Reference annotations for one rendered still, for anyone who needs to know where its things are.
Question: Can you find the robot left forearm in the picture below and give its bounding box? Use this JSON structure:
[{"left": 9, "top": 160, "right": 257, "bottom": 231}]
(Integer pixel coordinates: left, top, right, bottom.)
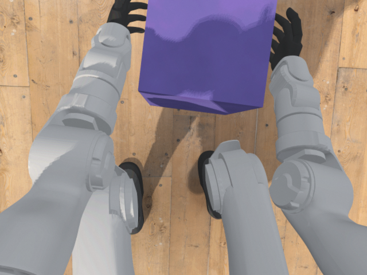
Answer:
[{"left": 28, "top": 22, "right": 132, "bottom": 177}]

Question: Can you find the carton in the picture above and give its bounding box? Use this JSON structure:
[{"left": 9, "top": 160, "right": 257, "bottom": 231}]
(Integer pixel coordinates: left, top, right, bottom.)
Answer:
[{"left": 138, "top": 0, "right": 278, "bottom": 115}]

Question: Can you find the robot left upper arm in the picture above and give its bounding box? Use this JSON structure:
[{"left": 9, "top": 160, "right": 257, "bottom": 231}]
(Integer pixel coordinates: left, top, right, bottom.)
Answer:
[{"left": 0, "top": 124, "right": 115, "bottom": 275}]

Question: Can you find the right robot foot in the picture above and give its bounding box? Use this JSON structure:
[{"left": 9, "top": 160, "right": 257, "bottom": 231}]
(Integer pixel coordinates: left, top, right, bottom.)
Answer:
[{"left": 198, "top": 151, "right": 222, "bottom": 219}]

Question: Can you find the robot right forearm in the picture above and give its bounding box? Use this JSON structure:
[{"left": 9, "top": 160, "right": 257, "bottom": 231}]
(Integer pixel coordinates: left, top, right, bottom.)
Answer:
[{"left": 269, "top": 56, "right": 346, "bottom": 174}]

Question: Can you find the robot right upper arm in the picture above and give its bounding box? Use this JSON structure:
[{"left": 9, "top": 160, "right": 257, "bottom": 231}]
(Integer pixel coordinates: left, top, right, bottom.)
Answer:
[{"left": 269, "top": 159, "right": 367, "bottom": 275}]

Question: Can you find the robot right shin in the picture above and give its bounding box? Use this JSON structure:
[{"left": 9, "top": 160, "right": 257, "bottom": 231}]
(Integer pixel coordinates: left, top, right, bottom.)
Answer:
[{"left": 210, "top": 140, "right": 269, "bottom": 213}]

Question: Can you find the left robot hand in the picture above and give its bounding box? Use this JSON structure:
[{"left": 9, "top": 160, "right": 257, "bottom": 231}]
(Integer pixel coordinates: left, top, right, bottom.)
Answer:
[{"left": 107, "top": 0, "right": 148, "bottom": 34}]

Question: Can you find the right robot hand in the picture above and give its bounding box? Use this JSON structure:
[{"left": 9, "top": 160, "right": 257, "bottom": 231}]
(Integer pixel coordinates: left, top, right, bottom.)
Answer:
[{"left": 269, "top": 7, "right": 303, "bottom": 71}]

